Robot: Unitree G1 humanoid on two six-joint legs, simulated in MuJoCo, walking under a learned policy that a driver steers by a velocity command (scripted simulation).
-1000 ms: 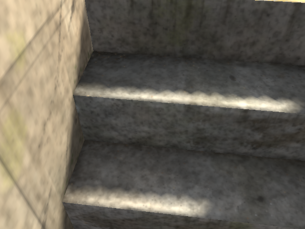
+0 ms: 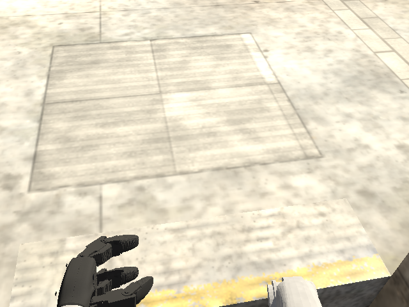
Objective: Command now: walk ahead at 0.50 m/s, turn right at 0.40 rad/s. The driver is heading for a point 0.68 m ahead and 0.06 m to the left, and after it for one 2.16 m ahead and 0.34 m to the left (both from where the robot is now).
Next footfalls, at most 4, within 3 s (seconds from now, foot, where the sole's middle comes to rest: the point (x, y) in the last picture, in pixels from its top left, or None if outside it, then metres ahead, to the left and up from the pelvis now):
0.22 right None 0.31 -0.19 -0.55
1.12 left None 0.26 0.16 -0.55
1.50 right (184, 225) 0.61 0.07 -0.34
2.08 left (97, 154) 0.86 0.34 -0.34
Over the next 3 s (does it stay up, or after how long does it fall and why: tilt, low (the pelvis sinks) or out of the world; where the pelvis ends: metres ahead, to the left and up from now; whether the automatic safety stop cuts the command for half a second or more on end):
stays up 1.19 0.21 0.43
